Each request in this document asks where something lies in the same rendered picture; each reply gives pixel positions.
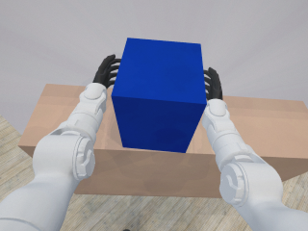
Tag left robot forearm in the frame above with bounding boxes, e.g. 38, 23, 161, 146
32, 83, 108, 173

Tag carton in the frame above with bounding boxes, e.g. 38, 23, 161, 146
111, 38, 207, 153

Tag pedestal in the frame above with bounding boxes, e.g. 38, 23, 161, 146
17, 84, 308, 198

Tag left robot upper arm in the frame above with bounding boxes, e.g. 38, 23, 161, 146
0, 135, 95, 231

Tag right robot forearm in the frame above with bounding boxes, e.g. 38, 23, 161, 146
201, 98, 284, 196

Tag right robot upper arm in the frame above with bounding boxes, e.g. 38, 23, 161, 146
219, 161, 308, 231

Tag robot right hand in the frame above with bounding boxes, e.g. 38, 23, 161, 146
203, 67, 223, 101

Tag robot left hand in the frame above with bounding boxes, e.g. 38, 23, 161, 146
92, 54, 121, 90

